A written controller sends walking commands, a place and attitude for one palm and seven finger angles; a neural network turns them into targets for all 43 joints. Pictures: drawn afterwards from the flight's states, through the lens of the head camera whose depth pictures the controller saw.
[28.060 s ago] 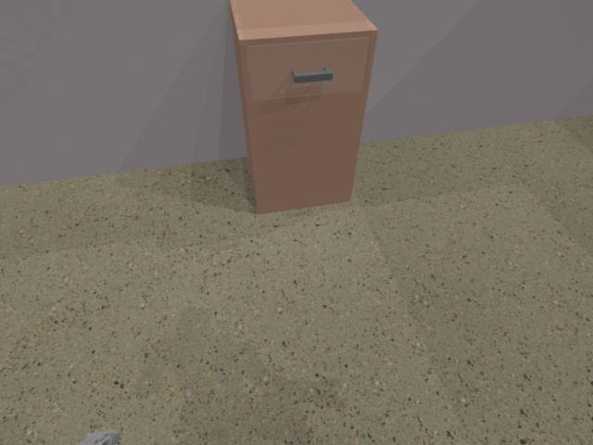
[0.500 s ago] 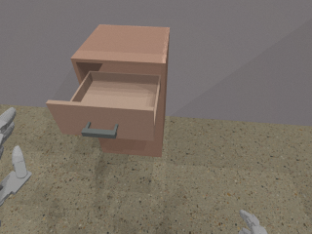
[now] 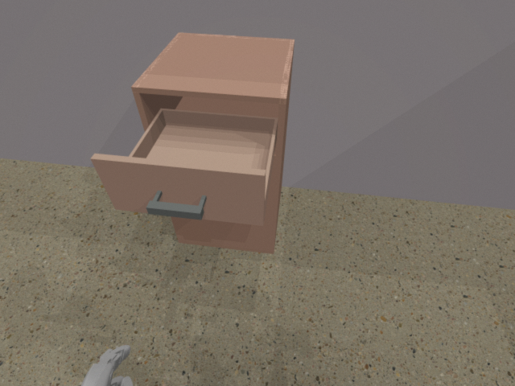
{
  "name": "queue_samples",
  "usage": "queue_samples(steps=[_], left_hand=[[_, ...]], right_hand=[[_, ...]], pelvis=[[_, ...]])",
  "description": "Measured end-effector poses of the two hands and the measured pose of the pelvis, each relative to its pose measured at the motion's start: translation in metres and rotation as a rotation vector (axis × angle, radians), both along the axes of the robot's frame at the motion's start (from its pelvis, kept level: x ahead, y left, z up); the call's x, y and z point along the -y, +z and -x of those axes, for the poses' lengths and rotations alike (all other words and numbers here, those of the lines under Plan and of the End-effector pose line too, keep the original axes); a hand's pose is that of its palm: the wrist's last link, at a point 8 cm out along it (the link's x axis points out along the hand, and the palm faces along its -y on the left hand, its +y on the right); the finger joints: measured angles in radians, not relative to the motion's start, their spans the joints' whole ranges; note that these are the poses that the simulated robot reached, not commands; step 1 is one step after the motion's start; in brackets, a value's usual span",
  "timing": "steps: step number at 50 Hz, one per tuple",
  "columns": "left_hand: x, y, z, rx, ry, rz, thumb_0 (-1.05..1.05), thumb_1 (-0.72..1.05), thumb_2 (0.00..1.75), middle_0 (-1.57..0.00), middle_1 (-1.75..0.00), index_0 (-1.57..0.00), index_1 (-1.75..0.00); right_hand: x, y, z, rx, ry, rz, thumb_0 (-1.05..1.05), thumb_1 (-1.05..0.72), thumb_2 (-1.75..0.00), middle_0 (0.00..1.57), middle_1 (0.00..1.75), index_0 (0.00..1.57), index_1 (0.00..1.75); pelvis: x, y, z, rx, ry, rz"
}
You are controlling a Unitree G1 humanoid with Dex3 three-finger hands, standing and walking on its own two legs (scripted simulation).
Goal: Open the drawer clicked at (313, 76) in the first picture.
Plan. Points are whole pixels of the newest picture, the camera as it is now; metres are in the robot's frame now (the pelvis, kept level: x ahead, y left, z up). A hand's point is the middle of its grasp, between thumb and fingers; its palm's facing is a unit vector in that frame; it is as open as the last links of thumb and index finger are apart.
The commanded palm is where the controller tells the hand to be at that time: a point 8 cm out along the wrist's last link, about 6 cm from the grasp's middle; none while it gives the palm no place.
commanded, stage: let the arm hang, fingers relaxed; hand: left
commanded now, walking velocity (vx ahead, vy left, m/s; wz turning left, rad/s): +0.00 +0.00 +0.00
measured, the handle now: (178, 203) +0.53 +0.21 -0.08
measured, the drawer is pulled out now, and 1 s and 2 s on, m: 0.30 0.30 0.30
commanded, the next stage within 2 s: look to check the result in 0.88 s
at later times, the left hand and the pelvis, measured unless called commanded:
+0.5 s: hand out of the picture -0.03 +0.19 -0.16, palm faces +0.02 -0.98 -0.21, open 7.3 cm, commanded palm none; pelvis +0.01 +0.02 +0.01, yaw -2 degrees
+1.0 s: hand out of the picture +0.04 +0.19 -0.16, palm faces +0.00 -0.98 -0.20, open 7.3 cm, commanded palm none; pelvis +0.03 +0.02 +0.02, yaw -2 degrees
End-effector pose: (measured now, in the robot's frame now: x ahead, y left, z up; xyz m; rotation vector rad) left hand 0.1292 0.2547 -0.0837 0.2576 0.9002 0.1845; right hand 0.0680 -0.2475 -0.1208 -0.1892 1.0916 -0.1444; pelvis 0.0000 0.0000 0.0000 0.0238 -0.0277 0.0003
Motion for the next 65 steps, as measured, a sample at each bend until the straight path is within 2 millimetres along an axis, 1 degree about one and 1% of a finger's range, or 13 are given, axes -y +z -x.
queue_samples(steps=[2, 3, 6, 9, 13, 17, 21, 27, 31, 38, 44, 52, 65], left_hand=[[0.022, -0.032, 0.04, -0.193, -0.01, 0.083, 0.01, 0.91, 0.9, -0.19, -0.3, -0.19, -0.29], [0.031, -0.042, 0.06, -0.267, -0.002, 0.117, 0.01, 0.92, 0.9, -0.19, -0.3, -0.2, -0.29], [0.024, -0.05, 0.103, -0.388, 0.074, 0.119, -0.02, 1.0, 0.89, -0.2, -0.3, -0.21, -0.3], [0.015, -0.049, 0.139, -0.493, 0.102, 0.115, -0.02, 1.0, 0.89, -0.2, -0.3, -0.21, -0.3], [0.007, -0.042, 0.173, -0.596, 0.137, 0.1, -0.01, 0.97, 0.89, -0.2, -0.3, -0.2, -0.3], [0.004, -0.038, 0.186, -0.646, 0.152, 0.089, 0.0, 0.94, 0.89, -0.2, -0.3, -0.2, -0.3], [0.006, -0.038, 0.181, -0.645, 0.145, 0.093, 0.0, 0.92, 0.9, -0.2, -0.3, -0.2, -0.3], [0.016, -0.043, 0.149, -0.576, 0.111, 0.118, 0.0, 0.91, 0.9, -0.19, -0.3, -0.2, -0.3], [0.024, -0.046, 0.124, -0.522, 0.081, 0.13, 0.0, 0.91, 0.9, -0.2, -0.3, -0.2, -0.3], [0.016, -0.045, 0.106, -0.497, 0.072, 0.11, 0.02, 0.94, 0.89, -0.2, -0.3, -0.2, -0.3], [0.015, -0.043, 0.098, -0.491, 0.075, 0.105, 0.01, 0.93, 0.9, -0.2, -0.3, -0.2, -0.3], [0.018, -0.044, 0.097, -0.515, 0.078, 0.113, 0.0, 0.92, 0.9, -0.2, -0.3, -0.2, -0.3], [0.021, -0.044, 0.093, -0.535, 0.08, 0.118, 0.0, 0.92, 0.9, -0.2, -0.3, -0.2, -0.3]], right_hand=[[-0.006, -0.001, 0.023, -0.069, -0.035, -0.005, 0.01, -0.91, -0.9, 0.2, 0.29, 0.2, 0.3], [-0.01, -0.001, 0.036, -0.108, -0.05, -0.008, 0.01, -0.91, -0.9, 0.2, 0.29, 0.2, 0.3], [-0.024, -0.002, 0.073, -0.244, -0.067, -0.024, 0.01, -0.91, -0.9, 0.2, 0.29, 0.2, 0.3], [-0.037, -0.003, 0.106, -0.364, -0.083, -0.049, 0.01, -0.91, -0.9, 0.2, 0.29, 0.2, 0.3], [-0.055, -0.004, 0.136, -0.464, -0.107, -0.083, 0.01, -0.91, -0.9, 0.2, 0.29, 0.2, 0.3], [-0.07, -0.006, 0.15, -0.505, -0.124, -0.112, 0.01, -0.91, -0.9, 0.2, 0.29, 0.2, 0.3], [-0.081, -0.01, 0.148, -0.503, -0.132, -0.134, 0.01, -0.91, -0.9, 0.2, 0.29, 0.2, 0.3], [-0.09, -0.015, 0.129, -0.449, -0.135, -0.15, 0.01, -0.91, -0.9, 0.2, 0.29, 0.2, 0.3], [-0.091, -0.016, 0.111, -0.402, -0.136, -0.15, 0.01, -0.91, -0.9, 0.2, 0.29, 0.2, 0.3], [-0.085, -0.016, 0.088, -0.35, -0.138, -0.138, 0.0, -0.91, -0.9, 0.2, 0.29, 0.2, 0.3], [-0.077, -0.016, 0.08, -0.353, -0.132, -0.121, 0.0, -0.91, -0.9, 0.2, 0.29, 0.2, 0.3], [-0.069, -0.013, 0.08, -0.386, -0.132, -0.101, 0.0, -0.91, -0.9, 0.2, 0.29, 0.2, 0.3], [-0.069, -0.012, 0.077, -0.41, -0.133, -0.102, 0.0, -0.91, -0.9, 0.2, 0.29, 0.2, 0.3]], pelvis=[[-0.001, 0.003, 0.0, 0.006, -0.014, 0.002], [-0.002, 0.005, 0.001, 0.007, -0.019, 0.004], [-0.002, 0.01, 0.001, 0.004, -0.018, 0.011], [-0.005, 0.013, 0.0, -0.002, -0.017, 0.017], [-0.01, 0.014, -0.003, -0.005, -0.015, 0.018], [-0.015, 0.015, -0.005, -0.004, -0.017, 0.017], [-0.019, 0.015, -0.007, -0.003, -0.022, 0.015], [-0.023, 0.015, -0.012, -0.002, -0.03, 0.012], [-0.024, 0.015, -0.015, 0.001, -0.035, 0.011], [-0.022, 0.015, -0.022, 0.004, -0.039, 0.013], [-0.021, 0.016, -0.027, 0.003, -0.036, 0.015], [-0.02, 0.017, -0.033, -0.001, -0.033, 0.018], [-0.018, 0.017, -0.041, -0.003, -0.03, 0.021]])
